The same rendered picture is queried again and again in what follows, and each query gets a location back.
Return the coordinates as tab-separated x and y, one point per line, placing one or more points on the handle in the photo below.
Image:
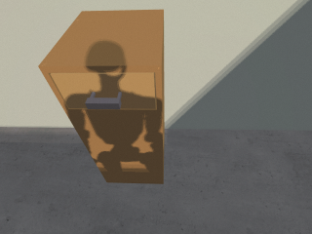
93	102

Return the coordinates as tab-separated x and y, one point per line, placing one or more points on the drawer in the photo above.
138	88

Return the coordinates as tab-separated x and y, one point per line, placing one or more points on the cabinet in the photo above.
126	144

